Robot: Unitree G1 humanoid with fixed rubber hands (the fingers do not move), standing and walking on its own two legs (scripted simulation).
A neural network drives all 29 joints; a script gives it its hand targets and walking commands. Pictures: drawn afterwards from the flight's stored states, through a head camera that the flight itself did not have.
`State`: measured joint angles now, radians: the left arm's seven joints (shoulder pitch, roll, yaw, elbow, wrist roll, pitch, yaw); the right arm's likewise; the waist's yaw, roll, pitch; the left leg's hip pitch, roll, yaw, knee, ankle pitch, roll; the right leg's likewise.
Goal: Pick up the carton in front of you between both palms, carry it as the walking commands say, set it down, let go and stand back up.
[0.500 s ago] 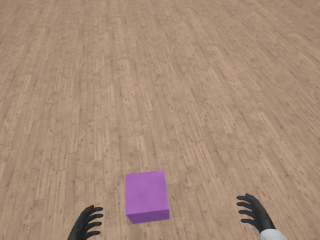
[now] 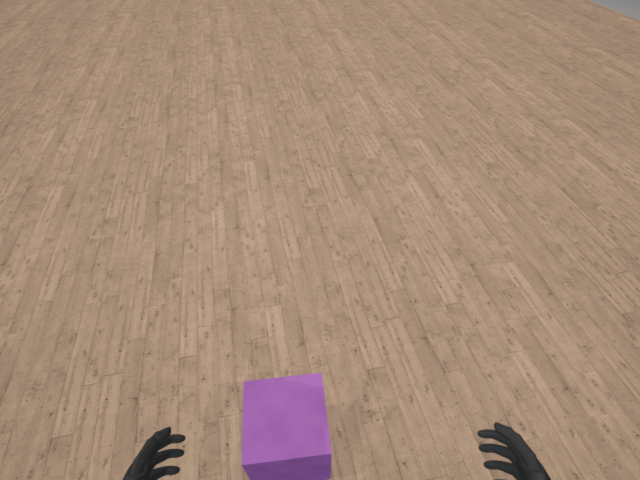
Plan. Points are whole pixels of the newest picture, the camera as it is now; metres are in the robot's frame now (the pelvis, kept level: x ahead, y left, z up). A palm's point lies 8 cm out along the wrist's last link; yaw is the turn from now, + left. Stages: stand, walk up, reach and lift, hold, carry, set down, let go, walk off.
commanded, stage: stand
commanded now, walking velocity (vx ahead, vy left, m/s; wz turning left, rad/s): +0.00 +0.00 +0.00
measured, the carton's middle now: (288, 431) +0.40 +0.11 -0.64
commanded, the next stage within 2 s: none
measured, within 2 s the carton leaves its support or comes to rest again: neither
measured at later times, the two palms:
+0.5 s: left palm out of the picture +0.09 +0.27 -0.12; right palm out of the picture +0.12 -0.23 -0.13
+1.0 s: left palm out of the picture +0.00 +0.26 -0.14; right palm out of the picture +0.09 -0.24 -0.14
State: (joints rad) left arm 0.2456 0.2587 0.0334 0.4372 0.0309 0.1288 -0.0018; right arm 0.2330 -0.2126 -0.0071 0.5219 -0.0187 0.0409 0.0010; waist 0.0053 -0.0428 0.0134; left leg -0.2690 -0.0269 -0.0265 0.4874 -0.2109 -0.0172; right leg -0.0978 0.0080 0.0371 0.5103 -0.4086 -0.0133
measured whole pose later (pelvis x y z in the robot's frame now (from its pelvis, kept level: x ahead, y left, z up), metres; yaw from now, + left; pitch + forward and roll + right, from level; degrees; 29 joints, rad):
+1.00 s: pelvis +0.02 +0.01 -0.01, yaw +5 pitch +1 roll +0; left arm 0.44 0.25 -0.01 0.81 0.02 0.02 0.06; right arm 0.33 -0.23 0.01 0.89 -0.01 0.01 -0.03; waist 0.02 -0.02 -0.04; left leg -0.37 -0.06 -0.10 0.67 -0.32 0.00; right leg -0.11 0.00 -0.05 0.58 -0.49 -0.02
